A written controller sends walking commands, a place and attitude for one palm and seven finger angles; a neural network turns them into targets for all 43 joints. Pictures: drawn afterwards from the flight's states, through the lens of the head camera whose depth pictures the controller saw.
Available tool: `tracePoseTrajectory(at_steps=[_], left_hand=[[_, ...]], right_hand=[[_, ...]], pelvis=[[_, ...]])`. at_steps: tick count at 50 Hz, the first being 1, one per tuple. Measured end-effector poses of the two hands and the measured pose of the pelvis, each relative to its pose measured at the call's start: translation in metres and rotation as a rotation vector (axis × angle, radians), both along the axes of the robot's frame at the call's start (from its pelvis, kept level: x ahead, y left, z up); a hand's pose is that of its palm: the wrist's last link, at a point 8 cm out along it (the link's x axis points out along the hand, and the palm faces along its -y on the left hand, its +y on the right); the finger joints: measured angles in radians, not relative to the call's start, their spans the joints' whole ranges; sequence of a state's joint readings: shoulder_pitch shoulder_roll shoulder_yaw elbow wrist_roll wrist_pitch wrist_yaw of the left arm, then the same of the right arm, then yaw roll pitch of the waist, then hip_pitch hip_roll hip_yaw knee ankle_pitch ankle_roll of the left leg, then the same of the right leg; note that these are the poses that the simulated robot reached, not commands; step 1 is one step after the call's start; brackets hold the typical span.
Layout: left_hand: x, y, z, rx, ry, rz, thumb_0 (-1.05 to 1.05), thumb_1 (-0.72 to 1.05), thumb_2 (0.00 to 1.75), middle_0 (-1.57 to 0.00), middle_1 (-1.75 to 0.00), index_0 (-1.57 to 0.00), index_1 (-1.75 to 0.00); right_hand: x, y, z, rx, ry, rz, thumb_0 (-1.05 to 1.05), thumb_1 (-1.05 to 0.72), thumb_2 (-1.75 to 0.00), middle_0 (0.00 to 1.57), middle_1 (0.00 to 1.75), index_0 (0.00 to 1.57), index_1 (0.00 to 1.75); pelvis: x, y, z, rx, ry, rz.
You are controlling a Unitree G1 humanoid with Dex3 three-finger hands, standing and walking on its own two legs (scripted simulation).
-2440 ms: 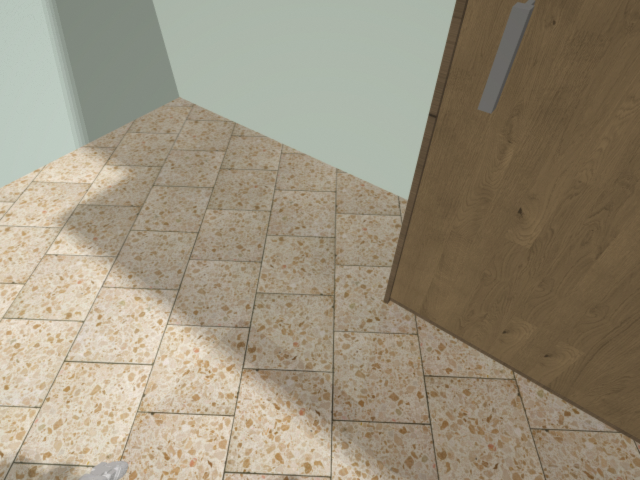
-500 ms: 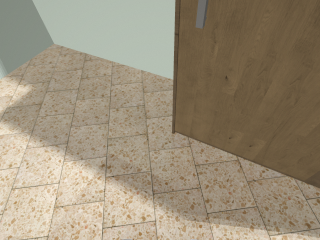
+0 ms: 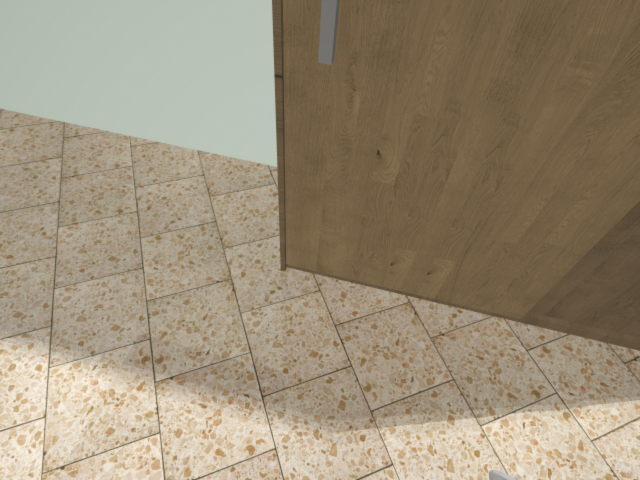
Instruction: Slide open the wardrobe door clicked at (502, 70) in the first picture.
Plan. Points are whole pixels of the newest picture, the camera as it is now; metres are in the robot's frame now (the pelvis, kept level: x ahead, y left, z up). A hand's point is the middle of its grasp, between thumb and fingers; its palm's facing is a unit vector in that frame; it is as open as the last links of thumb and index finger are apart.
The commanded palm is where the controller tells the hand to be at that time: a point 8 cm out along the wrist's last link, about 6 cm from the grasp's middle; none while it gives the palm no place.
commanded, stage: turn to face it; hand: left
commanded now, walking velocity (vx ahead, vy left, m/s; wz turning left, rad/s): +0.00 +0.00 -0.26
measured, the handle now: (332, 7) +0.85 +0.06 +0.19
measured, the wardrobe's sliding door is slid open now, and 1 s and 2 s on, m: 0.00 0.00 0.00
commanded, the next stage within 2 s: take the last steps up to it in 0.10 s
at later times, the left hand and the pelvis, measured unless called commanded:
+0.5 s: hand out of the picture +0.10 +0.17 -0.16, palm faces -0.11 -0.97 -0.21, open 7.2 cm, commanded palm none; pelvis +0.02 -0.01 +0.00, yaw -8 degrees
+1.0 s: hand (181, 406) +0.23 +0.23 -0.17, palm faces -0.11 -0.98 -0.16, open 7.4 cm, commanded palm none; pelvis +0.19 +0.06 +0.01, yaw -9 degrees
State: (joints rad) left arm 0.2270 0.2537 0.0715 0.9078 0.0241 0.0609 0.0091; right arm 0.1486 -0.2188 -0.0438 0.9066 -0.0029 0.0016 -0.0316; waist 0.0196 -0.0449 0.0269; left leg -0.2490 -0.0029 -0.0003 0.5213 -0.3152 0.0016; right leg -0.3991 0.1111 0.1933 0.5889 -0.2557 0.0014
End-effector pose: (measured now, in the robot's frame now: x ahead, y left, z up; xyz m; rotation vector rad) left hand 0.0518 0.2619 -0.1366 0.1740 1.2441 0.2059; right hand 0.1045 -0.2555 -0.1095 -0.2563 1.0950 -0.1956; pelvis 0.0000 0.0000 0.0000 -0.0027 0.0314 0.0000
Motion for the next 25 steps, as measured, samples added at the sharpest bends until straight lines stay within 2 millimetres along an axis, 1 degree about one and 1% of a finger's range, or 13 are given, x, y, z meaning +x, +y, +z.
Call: tracePoseTrajectory(at_steps=[5,9,13,17,20,22,23,25], left_hand=[[0.021,0.015,0.006,-0.008,-0.030,-0.058,0.01,0.91,0.90,-0.20,-0.30,-0.20,-0.30],[0.031,0.014,0.009,-0.018,-0.025,-0.102,0.01,0.91,0.90,-0.20,-0.30,-0.20,-0.30],[0.040,0.000,0.009,-0.028,0.002,-0.162,0.01,0.91,0.90,-0.19,-0.30,-0.20,-0.30],[0.053,-0.025,0.009,-0.041,0.005,-0.228,0.01,0.91,0.90,-0.19,-0.30,-0.20,-0.30],[0.060,-0.043,0.004,-0.043,-0.033,-0.249,0.01,0.91,0.90,-0.20,-0.30,-0.20,-0.30],[0.057,-0.052,0.006,-0.053,-0.045,-0.233,0.01,0.91,0.90,-0.20,-0.30,-0.20,-0.30],[0.054,-0.053,0.007,-0.053,-0.046,-0.215,0.01,0.92,0.90,-0.20,-0.30,-0.20,-0.30],[0.047,-0.048,0.010,-0.035,-0.029,-0.184,0.00,0.94,0.90,-0.20,-0.30,-0.20,-0.30]], right_hand=[[-0.045,0.016,0.007,-0.001,0.063,-0.047,0.00,-0.90,-0.90,0.20,0.29,0.20,0.30],[-0.077,0.026,0.003,0.021,0.114,-0.107,0.00,-0.90,-0.90,0.20,0.29,0.20,0.30],[-0.111,0.032,-0.006,0.056,0.166,-0.176,0.00,-0.90,-0.90,0.20,0.29,0.20,0.30],[-0.149,0.032,-0.020,0.099,0.237,-0.245,0.00,-0.90,-0.90,0.20,0.29,0.20,0.30],[-0.176,0.028,-0.034,0.131,0.306,-0.282,0.00,-0.90,-0.90,0.20,0.29,0.20,0.30],[-0.184,0.027,-0.036,0.143,0.359,-0.284,0.00,-0.90,-0.90,0.20,0.29,0.20,0.30],[-0.184,0.026,-0.035,0.148,0.375,-0.284,0.00,-0.90,-0.90,0.20,0.29,0.20,0.30],[-0.177,0.024,-0.031,0.153,0.381,-0.284,0.00,-0.91,-0.90,0.20,0.29,0.20,0.30]], pelvis=[[-0.004,0.011,0.008,-0.011,-0.020,-0.044],[-0.005,0.017,0.011,-0.021,-0.027,-0.084],[-0.006,0.017,0.010,-0.024,-0.030,-0.119],[-0.004,0.009,0.007,-0.020,-0.027,-0.149],[0.001,-0.001,-0.002,-0.014,-0.029,-0.155],[0.007,-0.003,-0.001,-0.022,-0.036,-0.146],[0.011,-0.004,0.001,-0.021,-0.037,-0.146],[0.020,-0.005,0.004,-0.017,-0.038,-0.146]])
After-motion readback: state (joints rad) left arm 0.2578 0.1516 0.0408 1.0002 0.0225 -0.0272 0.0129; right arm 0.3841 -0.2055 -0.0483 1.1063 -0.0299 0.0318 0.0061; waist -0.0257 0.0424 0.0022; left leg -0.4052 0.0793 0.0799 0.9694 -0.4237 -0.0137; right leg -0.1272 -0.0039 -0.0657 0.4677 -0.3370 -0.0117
